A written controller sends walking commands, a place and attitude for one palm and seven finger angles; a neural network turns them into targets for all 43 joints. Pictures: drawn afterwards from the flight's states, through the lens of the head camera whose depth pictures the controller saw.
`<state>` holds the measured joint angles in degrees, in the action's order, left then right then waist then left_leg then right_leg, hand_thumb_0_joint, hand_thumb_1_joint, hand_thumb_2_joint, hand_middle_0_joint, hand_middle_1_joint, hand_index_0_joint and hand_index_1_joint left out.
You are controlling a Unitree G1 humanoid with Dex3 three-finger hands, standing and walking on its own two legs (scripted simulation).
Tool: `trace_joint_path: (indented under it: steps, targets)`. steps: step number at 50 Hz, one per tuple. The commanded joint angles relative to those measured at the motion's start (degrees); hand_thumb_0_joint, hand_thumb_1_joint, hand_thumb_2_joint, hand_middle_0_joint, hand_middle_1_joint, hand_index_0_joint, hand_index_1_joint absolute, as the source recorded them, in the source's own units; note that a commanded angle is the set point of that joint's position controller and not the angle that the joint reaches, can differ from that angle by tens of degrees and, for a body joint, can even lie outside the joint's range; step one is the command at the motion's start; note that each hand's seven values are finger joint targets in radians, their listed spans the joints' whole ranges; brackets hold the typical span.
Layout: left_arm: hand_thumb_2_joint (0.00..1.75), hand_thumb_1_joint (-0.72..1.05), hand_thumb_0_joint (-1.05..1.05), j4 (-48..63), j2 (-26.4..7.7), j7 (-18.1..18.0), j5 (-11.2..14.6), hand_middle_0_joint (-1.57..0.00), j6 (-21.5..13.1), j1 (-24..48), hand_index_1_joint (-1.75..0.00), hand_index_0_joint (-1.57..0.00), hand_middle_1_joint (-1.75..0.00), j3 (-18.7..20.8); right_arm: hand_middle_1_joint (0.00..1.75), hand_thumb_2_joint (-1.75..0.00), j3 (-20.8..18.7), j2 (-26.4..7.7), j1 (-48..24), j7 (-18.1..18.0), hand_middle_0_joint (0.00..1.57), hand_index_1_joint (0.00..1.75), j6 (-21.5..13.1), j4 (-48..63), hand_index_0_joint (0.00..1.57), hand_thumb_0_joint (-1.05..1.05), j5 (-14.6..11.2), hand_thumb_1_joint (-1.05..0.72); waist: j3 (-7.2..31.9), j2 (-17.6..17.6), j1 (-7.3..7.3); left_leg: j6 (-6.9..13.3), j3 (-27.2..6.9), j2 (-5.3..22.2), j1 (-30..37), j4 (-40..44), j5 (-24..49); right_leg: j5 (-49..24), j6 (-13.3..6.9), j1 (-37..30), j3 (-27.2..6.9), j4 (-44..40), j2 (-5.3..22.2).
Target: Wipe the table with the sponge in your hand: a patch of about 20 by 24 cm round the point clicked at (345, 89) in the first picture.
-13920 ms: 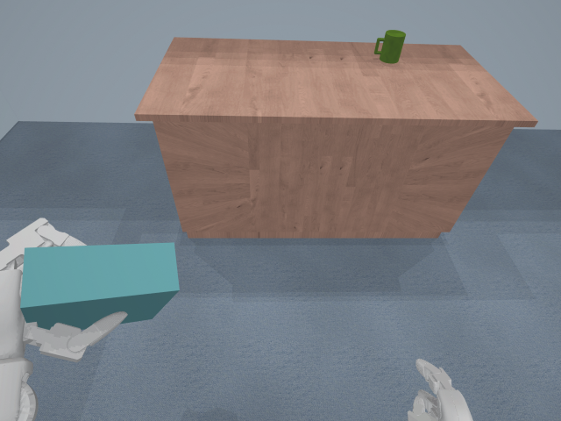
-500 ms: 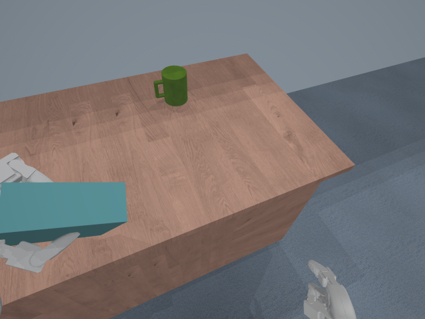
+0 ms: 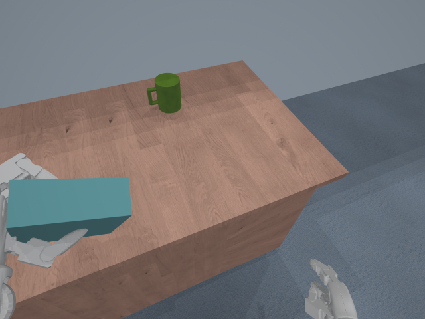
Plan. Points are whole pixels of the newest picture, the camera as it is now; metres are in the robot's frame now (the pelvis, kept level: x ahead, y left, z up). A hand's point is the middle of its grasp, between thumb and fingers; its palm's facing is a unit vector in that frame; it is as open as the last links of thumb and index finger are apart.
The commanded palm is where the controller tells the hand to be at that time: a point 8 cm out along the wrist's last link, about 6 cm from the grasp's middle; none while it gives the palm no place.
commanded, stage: look again from close up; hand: left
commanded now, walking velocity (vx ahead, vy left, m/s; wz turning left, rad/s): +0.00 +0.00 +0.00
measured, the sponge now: (88, 211) +0.24 +0.20 +0.14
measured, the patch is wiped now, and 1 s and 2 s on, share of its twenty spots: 0.00 0.00 0.00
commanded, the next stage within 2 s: turn the palm down, sponge in hand in 0.28 s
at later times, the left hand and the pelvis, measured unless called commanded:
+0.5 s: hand (2, 178) +0.24 +0.29 +0.20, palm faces +0.46 -0.76 -0.47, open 9.4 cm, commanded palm +0.16 +0.29 +0.18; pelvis -0.02 +0.01 +0.00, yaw +2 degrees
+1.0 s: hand (36, 234) +0.20 +0.26 +0.13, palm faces +0.32 -0.58 -0.75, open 9.4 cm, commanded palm +0.14 +0.28 +0.17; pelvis -0.07 +0.00 -0.02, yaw +2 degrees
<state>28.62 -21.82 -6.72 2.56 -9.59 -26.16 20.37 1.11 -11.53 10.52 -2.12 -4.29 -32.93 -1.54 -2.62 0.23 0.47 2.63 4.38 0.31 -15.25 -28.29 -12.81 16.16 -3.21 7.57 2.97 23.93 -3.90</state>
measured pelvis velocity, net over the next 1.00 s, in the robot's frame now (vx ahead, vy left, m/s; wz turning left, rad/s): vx -0.07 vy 0.00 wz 0.04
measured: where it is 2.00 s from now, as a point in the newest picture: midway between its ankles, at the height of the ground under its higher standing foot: outside the picture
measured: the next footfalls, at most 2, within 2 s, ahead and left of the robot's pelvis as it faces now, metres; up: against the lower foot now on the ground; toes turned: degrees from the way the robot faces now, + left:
none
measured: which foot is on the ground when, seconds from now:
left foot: down 0.00-1.00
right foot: down 0.00-1.00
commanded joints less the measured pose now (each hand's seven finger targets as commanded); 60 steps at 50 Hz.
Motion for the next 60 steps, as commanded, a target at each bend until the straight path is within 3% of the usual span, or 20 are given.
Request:
trace_joint_path:
  steps: [1,18,19,20,21,22,24,26,28,30,33,34,38,43,45,49,52,54,57,60]
  targets:
    - [1.30,0.10,0.00,11.4,-8.6,-1.6,0.8,-1.20,-3.2,2.3,-1.60,-1.20,-1.60,6.8,0.30,-0.90,-2.6,-7.0,-4.0,-0.5,0.20,0.30,-2.5,9.1,0.20,0.00,-0.1,-0.90,11.4,-3.0,0.31,0.8,-9.1,7.0,9.4,1.9,18.6,-19.5,1.4,1.2,-7.0,-2.6,8.2]
    - [1.30,0.10,0.00,11.7,-8.3,-1.8,0.2,-1.20,-2.9,6.1,-1.60,-1.20,-1.60,5.0,0.30,-0.90,-2.4,-7.0,-4.5,-0.8,0.20,0.30,-3.3,8.9,0.20,0.00,0.4,-0.90,7.9,-4.6,0.40,0.5,-10.4,6.6,7.6,5.9,5.7,-10.7,0.7,3.1,-8.2,-5.9,8.4]
    - [1.30,0.10,0.00,35.2,-56.5,-1.9,-2.0,-1.20,-13.4,63.1,-1.60,-1.20,-1.60,21.0,0.30,-0.90,6.8,-10.9,2.8,-5.2,0.20,0.30,-2.2,15.0,0.20,0.00,-4.4,-0.90,2.5,-19.2,-3.48,1.6,-8.8,3.2,-2.5,4.5,2.1,-2.3,4.9,6.1,-6.0,-2.6,5.5]
    - [1.30,0.10,0.00,-2.4,-26.8,-0.3,-9.1,-1.20,0.4,44.3,-1.60,-1.20,-1.60,15.4,0.30,-0.90,-3.1,-8.6,-6.4,-4.0,0.20,0.30,-4.3,4.6,0.20,0.00,4.9,-0.90,16.4,-18.8,3.93,-1.0,-4.2,2.1,12.4,-1.7,18.5,-11.1,-0.2,5.1,-1.7,3.7,5.4]
    - [1.30,0.10,0.00,-3.6,-15.9,0.0,-5.4,-1.20,3.4,32.4,-1.60,-1.20,-1.60,4.5,0.30,-0.90,-1.3,-9.3,-4.3,-0.1,0.20,0.30,-5.1,5.7,0.20,0.00,4.0,-0.90,10.7,-9.3,-1.59,-3.6,-7.2,2.0,13.2,-0.6,29.5,-10.4,0.5,12.2,2.6,2.5,1.7]
    - [1.30,0.10,0.00,-1.8,-13.8,0.6,-5.6,-1.20,5.6,23.9,-1.60,-1.20,-1.60,6.7,0.30,-0.90,-3.2,-12.0,-2.2,0.7,0.20,0.30,-4.1,4.5,0.20,0.00,3.6,-0.90,19.0,-9.0,0.57,-4.0,-7.6,4.4,19.5,-1.1,33.7,-9.1,1.0,14.2,1.7,4.3,1.1]
    - [1.30,0.10,0.00,-2.5,-3.3,3.5,1.4,-1.20,13.2,12.7,-1.60,-1.20,-1.60,-0.4,0.30,-0.90,-2.0,-10.1,-7.6,0.9,0.20,0.30,-4.6,6.4,0.20,0.00,0.8,-0.90,21.4,-7.1,3.76,-4.5,-8.6,4.2,21.8,0.8,30.4,-5.7,1.2,12.8,1.6,5.1,1.3]
    - [1.30,0.10,0.00,1.4,-4.2,5.4,2.4,-1.20,17.7,10.8,-1.60,-1.20,-1.60,-2.5,0.30,-0.90,-1.7,-11.0,-9.3,1.5,0.20,0.30,-4.1,6.3,0.20,0.00,0.2,-0.90,16.2,-5.0,4.82,-4.0,-8.0,3.7,17.1,2.2,20.6,-8.6,1.1,11.2,2.4,3.4,2.8]
    - [1.30,0.10,0.00,4.4,-8.2,5.2,-2.9,-1.20,19.5,11.1,-1.60,-1.20,-1.60,-3.0,0.30,-0.90,-1.0,-11.1,-10.6,1.9,0.20,0.30,-2.7,7.7,0.20,0.00,-0.1,-0.90,12.3,-1.9,4.01,-3.5,-7.2,3.0,11.7,3.0,14.6,-9.9,1.1,10.4,2.8,3.1,2.5]
    - [1.30,0.10,0.00,10.2,-13.4,2.7,-9.0,-1.20,17.8,14.5,-1.60,-1.20,-1.60,-0.6,0.30,-0.90,-0.7,-10.6,-11.9,2.1,0.20,0.30,-1.2,9.6,0.20,0.00,0.8,-0.90,11.5,0.0,2.83,-2.7,-6.6,2.2,9.0,2.7,11.4,-8.2,1.1,10.9,2.3,3.4,1.8]
    - [1.30,0.10,0.00,10.4,-16.1,-3.1,-12.1,-1.20,11.6,18.7,-1.60,-1.20,-1.60,4.5,0.30,-0.90,-0.7,-9.4,-12.4,1.0,0.20,0.30,-0.6,9.0,0.20,0.00,2.1,-0.90,9.8,4.3,1.49,-1.6,-8.3,2.1,5.2,2.8,-1.7,0.5,2.0,15.3,1.8,4.5,1.0]
    - [1.30,0.10,0.00,14.1,-21.1,-5.4,-12.8,-1.20,9.3,23.5,-1.60,-1.20,-1.60,8.4,0.30,-0.90,-0.8,-9.3,-12.6,0.5,0.20,0.30,-0.8,8.3,0.20,0.00,2.3,-0.90,11.6,-0.5,2.11,-1.7,-8.6,2.0,5.7,3.1,-5.2,2.0,1.8,15.5,1.0,5.0,0.7]
    - [1.30,0.10,0.00,4.9,-16.8,-9.9,-16.2,-1.20,6.8,31.6,-1.60,-1.20,-1.60,2.8,0.30,-0.90,-0.4,-8.2,-11.4,-0.1,0.20,0.30,-1.8,5.1,0.20,0.00,3.3,-0.90,11.3,-10.9,0.40,-2.0,-10.7,1.5,4.6,2.6,-17.6,6.2,1.8,19.0,-0.1,6.3,1.4]
    - [1.30,0.10,0.00,-3.8,-14.3,-4.1,-19.6,-1.20,18.8,37.9,-1.60,-1.20,-1.60,-9.8,0.30,-0.90,0.6,-9.1,-15.0,-2.0,0.20,0.30,0.2,5.8,0.20,0.00,1.1,-0.90,9.6,-13.9,0.10,-1.5,-9.0,0.2,3.0,3.1,-19.0,7.7,1.2,16.6,-1.5,3.6,2.9]
    - [1.30,0.10,0.00,-4.0,-13.7,-1.0,-20.9,-1.20,23.3,37.2,-1.60,-1.20,-1.60,-12.6,0.30,-0.90,0.9,-9.1,-15.6,-2.8,0.20,0.30,0.4,7.3,0.20,0.00,0.1,-0.90,10.5,-10.5,0.62,-1.1,-8.6,-0.1,3.2,3.2,-17.1,9.3,1.2,15.1,-2.3,2.4,2.8]
    - [1.30,0.10,0.00,-4.6,-22.1,1.8,-22.3,-1.20,24.5,31.8,-1.60,-1.20,-1.60,-3.9,0.30,-0.90,0.7,-9.6,-16.0,-3.5,0.20,0.30,1.6,8.2,0.20,0.00,-0.4,-0.90,10.8,-0.3,3.31,-0.9,-6.7,-0.2,2.4,1.2,-9.9,13.8,1.3,12.9,-4.2,-0.4,3.1]
    - [1.30,0.10,0.00,-1.5,-21.4,0.6,-21.2,-1.20,20.0,26.8,-1.60,-1.20,-1.60,-0.2,0.30,-0.90,0.8,-8.3,-16.0,-3.4,0.20,0.30,1.7,9.2,0.20,0.00,0.3,-0.90,11.8,4.3,4.45,-0.8,-6.0,0.1,1.6,-0.8,-6.2,12.0,1.9,12.5,-4.4,-0.1,3.4]
    - [1.30,0.10,0.00,-1.1,-25.0,-1.1,-22.0,-1.20,18.0,24.2,-1.60,-1.20,-1.60,4.2,0.30,-0.90,0.3,-8.6,-16.0,-3.0,0.20,0.30,1.9,8.8,0.20,0.00,0.5,-0.90,10.2,0.8,5.74,-1.1,-5.7,0.2,0.9,-1.5,-6.0,12.6,1.5,13.3,-5.8,-0.6,3.4]
    - [1.30,0.10,0.00,0.1,-21.4,-3.6,-24.1,-1.20,18.9,21.4,-1.60,-1.20,-1.60,1.0,0.30,-0.90,0.1,-8.6,-14.8,-2.7,0.20,0.30,2.3,9.8,0.20,0.00,0.8,-0.90,9.3,-7.1,5.26,-1.2,-5.0,0.2,1.2,-2.6,-4.4,9.6,0.8,13.2,-6.6,0.3,4.0]
    - [1.30,0.10,0.00,-2.3,-20.9,-3.2,-26.1,-1.20,23.1,21.9,-1.60,-1.20,-1.60,-2.1,0.30,-0.90,0.0,-9.5,-14.9,-3.0,0.20,0.30,2.9,9.7,0.20,0.00,0.2,-0.90,6.7,-6.6,3.67,-1.0,-4.9,0.1,0.3,-3.8,-2.6,9.1,0.7,13.3,-9.2,-1.1,4.8]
